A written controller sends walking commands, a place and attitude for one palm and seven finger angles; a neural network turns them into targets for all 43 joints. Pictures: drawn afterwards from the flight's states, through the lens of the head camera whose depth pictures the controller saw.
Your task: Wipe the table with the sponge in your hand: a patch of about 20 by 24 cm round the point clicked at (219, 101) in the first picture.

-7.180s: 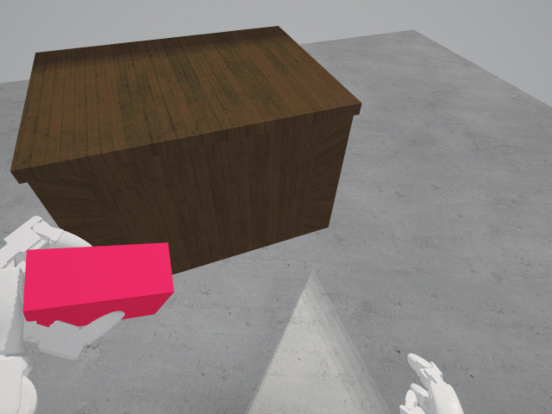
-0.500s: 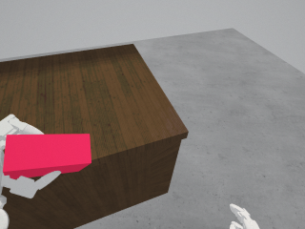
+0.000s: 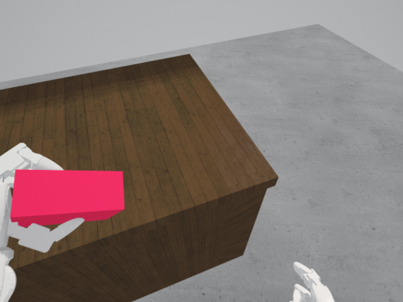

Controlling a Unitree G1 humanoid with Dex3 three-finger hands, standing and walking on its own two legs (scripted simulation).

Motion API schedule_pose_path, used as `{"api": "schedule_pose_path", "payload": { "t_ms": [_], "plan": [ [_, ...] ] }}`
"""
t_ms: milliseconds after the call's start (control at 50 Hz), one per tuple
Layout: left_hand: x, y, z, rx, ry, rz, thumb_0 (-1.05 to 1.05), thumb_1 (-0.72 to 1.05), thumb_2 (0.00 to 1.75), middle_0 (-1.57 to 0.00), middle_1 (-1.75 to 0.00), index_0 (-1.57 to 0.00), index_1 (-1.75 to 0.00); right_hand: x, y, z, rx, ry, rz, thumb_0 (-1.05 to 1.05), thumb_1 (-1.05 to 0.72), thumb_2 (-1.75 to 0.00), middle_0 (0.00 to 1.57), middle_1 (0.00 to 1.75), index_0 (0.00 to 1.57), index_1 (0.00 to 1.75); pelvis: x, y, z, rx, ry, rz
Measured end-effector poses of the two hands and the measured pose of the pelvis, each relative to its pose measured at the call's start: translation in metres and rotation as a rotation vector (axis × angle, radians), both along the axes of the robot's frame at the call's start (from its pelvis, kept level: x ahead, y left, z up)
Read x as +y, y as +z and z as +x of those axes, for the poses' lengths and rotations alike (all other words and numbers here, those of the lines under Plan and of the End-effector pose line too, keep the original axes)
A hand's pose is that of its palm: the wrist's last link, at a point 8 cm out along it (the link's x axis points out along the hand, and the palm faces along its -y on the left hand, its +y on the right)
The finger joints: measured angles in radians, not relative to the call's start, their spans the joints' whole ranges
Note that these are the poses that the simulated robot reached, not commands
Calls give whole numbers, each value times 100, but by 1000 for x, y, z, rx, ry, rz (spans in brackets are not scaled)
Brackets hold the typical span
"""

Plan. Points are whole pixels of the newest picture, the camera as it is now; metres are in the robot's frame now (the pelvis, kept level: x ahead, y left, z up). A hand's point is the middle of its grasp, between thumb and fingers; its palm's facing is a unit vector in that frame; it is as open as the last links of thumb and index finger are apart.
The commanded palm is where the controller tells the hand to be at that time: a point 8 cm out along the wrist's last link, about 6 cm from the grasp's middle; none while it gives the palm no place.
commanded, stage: shuffle to correct the standing spot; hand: left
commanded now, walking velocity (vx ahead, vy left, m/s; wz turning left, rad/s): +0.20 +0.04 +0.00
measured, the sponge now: (85, 198) +0.24 +0.19 +0.15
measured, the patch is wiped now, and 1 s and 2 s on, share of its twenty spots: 0.00 0.00 0.00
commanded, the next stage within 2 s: come to a stop and stand still in 0.16 s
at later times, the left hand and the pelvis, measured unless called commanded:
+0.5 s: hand (41, 165) +0.28 +0.26 +0.18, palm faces +0.33 -0.84 -0.43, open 10.0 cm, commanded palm +0.23 +0.30 +0.19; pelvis +0.06 +0.03 +0.01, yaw -3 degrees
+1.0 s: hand (25, 165) +0.28 +0.29 +0.18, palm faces +0.34 -0.84 -0.43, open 10.0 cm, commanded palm +0.23 +0.32 +0.19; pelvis +0.05 +0.05 +0.02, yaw -3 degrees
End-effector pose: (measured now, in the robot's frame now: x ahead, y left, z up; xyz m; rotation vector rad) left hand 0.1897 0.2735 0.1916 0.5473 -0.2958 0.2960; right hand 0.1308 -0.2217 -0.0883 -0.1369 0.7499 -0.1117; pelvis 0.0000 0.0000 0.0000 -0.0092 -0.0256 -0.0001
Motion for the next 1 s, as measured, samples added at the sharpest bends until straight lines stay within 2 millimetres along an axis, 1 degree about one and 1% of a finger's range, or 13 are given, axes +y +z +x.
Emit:
{"api": "schedule_pose_path", "payload": {
  "t_ms": [40,120,160,220,300,400,480,620,700,780,860,980,1000],
  "plan": [
    [4,1,1,6,-6,-11,-2,-49,100,-73,-134,-75,-134,1,-1,4,28,-2,-1,1,-91,-90,20,30,21,30,4,2,4,3,6,-7],
    [21,-4,4,29,23,-48,-2,-49,100,-73,-134,-75,-134,0,12,14,53,-13,-42,1,-91,-90,20,30,21,30,13,9,16,20,-29,19],
    [28,-7,11,12,26,-55,-2,-49,100,-73,-134,-75,-134,-1,16,22,23,-14,-83,1,-91,-90,20,30,21,30,20,5,22,16,-43,17],
    [34,-11,28,-24,6,-43,-2,-49,100,-73,-134,-75,-134,-1,16,37,-27,-46,-105,1,-91,-90,20,30,21,30,27,-4,25,-8,-59,37],
    [31,-9,49,3,-9,-42,-2,-49,100,-73,-134,-75,-134,9,21,50,-54,-48,-69,1,-91,-90,20,30,20,30,27,1,33,0,-43,42],
    [19,8,51,-9,-61,24,-2,-49,100,-73,-134,-75,-134,18,17,65,-68,-12,-26,1,-91,-90,20,30,20,30,23,1,45,10,-29,-1],
    [26,8,52,8,-34,-39,-2,-49,100,-73,-134,-75,-134,20,21,67,-33,-16,-25,1,-91,-90,20,30,20,30,26,9,54,14,-46,3],
    [42,-7,63,56,18,-113,-2,-49,100,-73,-134,-75,-134,22,32,73,-28,-33,-86,1,-91,-90,20,30,20,30,38,15,61,3,-58,3],
    [41,-6,67,49,-4,-121,-2,-49,100,-73,-134,-75,-134,26,42,80,-61,-28,-100,1,-91,-90,20,30,20,30,41,18,59,6,-56,0],
    [41,-1,64,38,-29,-108,-2,-49,100,-73,-134,-75,-134,30,49,85,-90,-28,-103,1,-91,-90,20,30,20,30,44,19,57,13,-58,-3],
    [46,1,60,42,-24,-98,-2,-49,100,-73,-134,-75,-134,33,50,84,-95,-28,-100,1,-91,-90,20,30,20,30,47,20,56,15,-60,-4],
    [53,-4,54,57,13,-122,-2,-49,100,-73,-134,-75,-134,38,45,76,-72,-23,-94,1,-91,-90,20,30,21,30,49,20,54,9,-60,-5],
    [57,1,56,46,10,-58,-2,-49,100,-73,-134,-75,-134,39,44,74,-68,-2,-105,1,-91,-90,20,30,20,30,49,19,51,11,-55,-9]
  ]
}}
